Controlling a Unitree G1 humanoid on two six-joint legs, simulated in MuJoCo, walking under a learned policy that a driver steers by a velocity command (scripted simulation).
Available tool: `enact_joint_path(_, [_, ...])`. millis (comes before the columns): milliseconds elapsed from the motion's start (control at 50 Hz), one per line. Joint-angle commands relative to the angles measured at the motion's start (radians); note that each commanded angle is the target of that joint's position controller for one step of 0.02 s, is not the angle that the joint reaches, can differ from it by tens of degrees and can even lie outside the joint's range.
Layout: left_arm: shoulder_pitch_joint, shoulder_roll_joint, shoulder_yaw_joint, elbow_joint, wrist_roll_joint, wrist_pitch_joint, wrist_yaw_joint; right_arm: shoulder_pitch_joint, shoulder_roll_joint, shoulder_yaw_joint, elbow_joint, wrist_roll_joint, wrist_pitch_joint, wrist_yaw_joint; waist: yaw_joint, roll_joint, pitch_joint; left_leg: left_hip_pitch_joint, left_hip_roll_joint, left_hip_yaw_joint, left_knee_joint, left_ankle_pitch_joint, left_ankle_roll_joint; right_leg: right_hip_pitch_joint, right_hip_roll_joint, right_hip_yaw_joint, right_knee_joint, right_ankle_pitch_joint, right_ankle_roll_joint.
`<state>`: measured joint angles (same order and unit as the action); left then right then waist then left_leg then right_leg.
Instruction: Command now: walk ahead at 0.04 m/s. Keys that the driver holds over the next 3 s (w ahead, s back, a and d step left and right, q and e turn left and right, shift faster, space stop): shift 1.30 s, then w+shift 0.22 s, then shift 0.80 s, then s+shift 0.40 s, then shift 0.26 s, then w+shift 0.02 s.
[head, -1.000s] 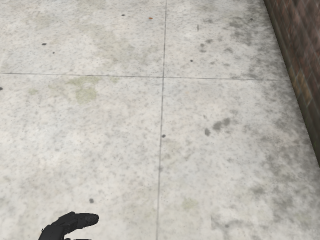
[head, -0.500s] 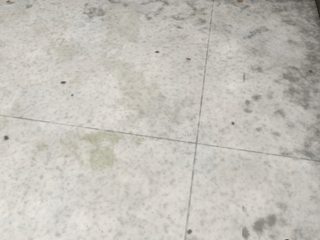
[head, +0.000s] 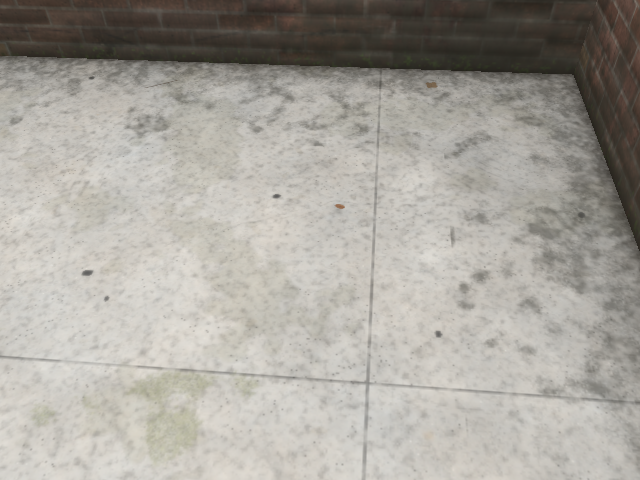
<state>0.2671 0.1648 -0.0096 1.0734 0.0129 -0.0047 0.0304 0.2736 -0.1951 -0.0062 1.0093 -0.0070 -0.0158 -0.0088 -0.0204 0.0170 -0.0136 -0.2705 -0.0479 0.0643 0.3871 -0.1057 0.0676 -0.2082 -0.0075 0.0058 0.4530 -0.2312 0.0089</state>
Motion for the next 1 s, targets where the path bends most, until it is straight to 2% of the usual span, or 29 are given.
enact_joint_path(20, [0.006,0.098,0.014,-0.018,-0.011,-0.023,0.006,0.084,-0.083,-0.018,0.007,-0.005,-0.001,-0.002,-0.026,-0.085,0.073,0.120,0.120,-0.149,-0.066,-0.093,-0.012,-0.152,-0.096,0.126,-0.202,-0.120,-0.042])
enact_joint_path(80, [0.056,0.080,0.012,0.000,-0.006,-0.021,0.005,0.067,-0.068,-0.014,0.024,-0.001,-0.005,-0.007,-0.004,-0.033,0.072,0.072,0.127,-0.156,-0.086,-0.107,-0.013,-0.081,-0.088,0.108,-0.171,-0.052,-0.054])
enact_joint_path(180, [0.091,0.077,0.011,0.016,-0.005,-0.020,0.007,0.063,-0.056,-0.010,0.050,0.000,-0.004,-0.014,0.007,-0.019,0.066,0.078,0.128,-0.155,-0.086,-0.083,-0.016,-0.056,-0.086,0.100,-0.160,-0.018,-0.061])
enact_joint_path(520, [0.137,0.043,0.004,0.053,-0.005,-0.016,0.015,0.089,-0.024,-0.003,0.117,0.000,0.002,-0.027,0.011,-0.022,0.087,0.088,0.133,-0.153,-0.067,-0.021,-0.017,-0.014,-0.080,0.085,-0.147,0.047,-0.063])
enact_joint_path(1000, [0.166,0.019,0.005,0.074,-0.004,-0.016,0.020,0.102,0.002,-0.002,0.154,0.000,0.005,-0.033,0.012,-0.020,0.101,0.104,0.134,-0.149,-0.058,0.009,-0.019,0.009,-0.078,0.081,-0.150,0.071,-0.064])
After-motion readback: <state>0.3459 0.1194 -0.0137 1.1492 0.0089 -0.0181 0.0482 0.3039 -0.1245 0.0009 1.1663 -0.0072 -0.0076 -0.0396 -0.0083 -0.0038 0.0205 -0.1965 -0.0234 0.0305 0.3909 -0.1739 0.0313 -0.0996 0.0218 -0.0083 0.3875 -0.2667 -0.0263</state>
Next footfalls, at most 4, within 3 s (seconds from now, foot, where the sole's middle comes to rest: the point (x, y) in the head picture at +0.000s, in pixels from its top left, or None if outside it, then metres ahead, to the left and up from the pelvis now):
1.62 left None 0.21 0.12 -0.78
2.00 right None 0.38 -0.05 -0.78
2.20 left None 0.29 0.14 -0.78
2.78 left None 0.21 0.17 -0.78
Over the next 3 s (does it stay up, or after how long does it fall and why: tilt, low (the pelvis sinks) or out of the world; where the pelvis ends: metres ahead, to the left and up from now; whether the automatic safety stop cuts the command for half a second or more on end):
stays up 0.12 0.08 0.00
